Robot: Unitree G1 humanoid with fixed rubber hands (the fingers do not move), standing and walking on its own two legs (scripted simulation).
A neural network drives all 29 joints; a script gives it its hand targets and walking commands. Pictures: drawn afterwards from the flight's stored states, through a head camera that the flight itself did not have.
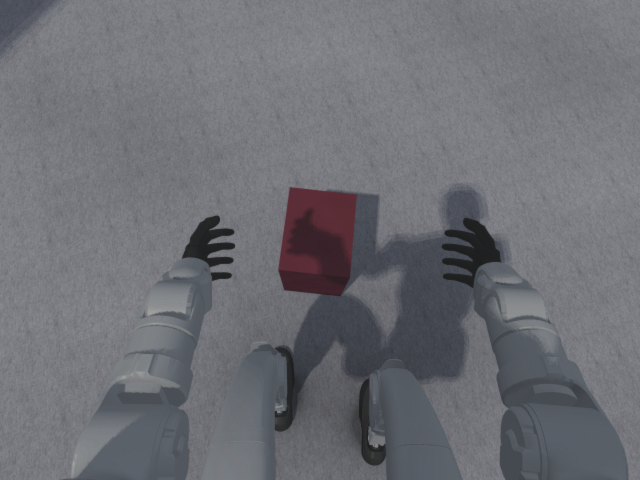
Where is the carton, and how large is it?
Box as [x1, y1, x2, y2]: [278, 187, 356, 295]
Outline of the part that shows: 290,187 278,268 284,289 340,295 349,278 356,194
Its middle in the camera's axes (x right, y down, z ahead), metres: -0.01 +0.01 +1.02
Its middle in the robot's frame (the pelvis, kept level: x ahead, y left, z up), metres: +0.53 +0.02 -0.56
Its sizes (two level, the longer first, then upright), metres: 0.205 0.162 0.251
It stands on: the floor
